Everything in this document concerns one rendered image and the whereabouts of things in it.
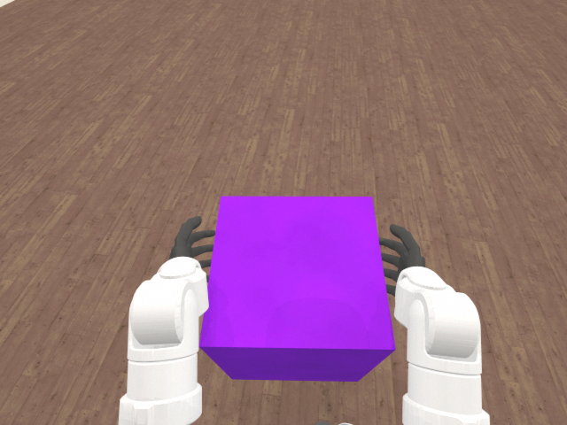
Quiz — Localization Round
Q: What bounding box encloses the carton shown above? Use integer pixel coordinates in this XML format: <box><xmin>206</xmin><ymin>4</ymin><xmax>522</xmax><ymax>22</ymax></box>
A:
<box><xmin>199</xmin><ymin>197</ymin><xmax>396</xmax><ymax>382</ymax></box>

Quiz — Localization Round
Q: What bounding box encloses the left robot forearm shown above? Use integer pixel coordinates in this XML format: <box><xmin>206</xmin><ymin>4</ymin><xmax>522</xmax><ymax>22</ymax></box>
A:
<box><xmin>119</xmin><ymin>257</ymin><xmax>209</xmax><ymax>425</ymax></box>

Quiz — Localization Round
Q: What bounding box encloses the right robot forearm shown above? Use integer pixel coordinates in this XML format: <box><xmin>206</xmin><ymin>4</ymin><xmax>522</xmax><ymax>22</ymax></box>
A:
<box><xmin>394</xmin><ymin>267</ymin><xmax>490</xmax><ymax>425</ymax></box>

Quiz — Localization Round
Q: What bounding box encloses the robot left hand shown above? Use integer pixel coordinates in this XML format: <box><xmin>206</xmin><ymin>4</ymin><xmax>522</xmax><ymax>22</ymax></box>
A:
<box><xmin>169</xmin><ymin>216</ymin><xmax>215</xmax><ymax>282</ymax></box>

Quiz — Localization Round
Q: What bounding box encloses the robot right hand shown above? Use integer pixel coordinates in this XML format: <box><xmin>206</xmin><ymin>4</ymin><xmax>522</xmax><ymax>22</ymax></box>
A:
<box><xmin>378</xmin><ymin>224</ymin><xmax>425</xmax><ymax>296</ymax></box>

